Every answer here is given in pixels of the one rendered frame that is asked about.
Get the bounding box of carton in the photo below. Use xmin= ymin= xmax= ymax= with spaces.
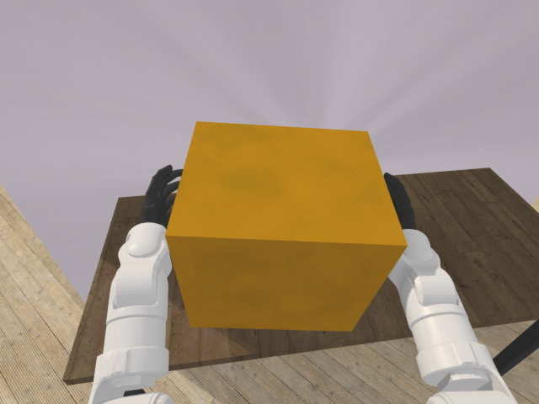
xmin=165 ymin=121 xmax=408 ymax=332

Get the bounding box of left robot forearm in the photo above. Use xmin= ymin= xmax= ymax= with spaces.
xmin=88 ymin=222 xmax=172 ymax=404

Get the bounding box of table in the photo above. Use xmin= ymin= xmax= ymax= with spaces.
xmin=62 ymin=167 xmax=539 ymax=396

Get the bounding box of right robot hand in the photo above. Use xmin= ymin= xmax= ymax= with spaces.
xmin=384 ymin=173 xmax=417 ymax=230

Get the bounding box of right robot forearm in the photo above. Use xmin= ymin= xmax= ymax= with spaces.
xmin=388 ymin=229 xmax=518 ymax=404

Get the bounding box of left robot hand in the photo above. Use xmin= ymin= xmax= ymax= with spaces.
xmin=138 ymin=165 xmax=183 ymax=230

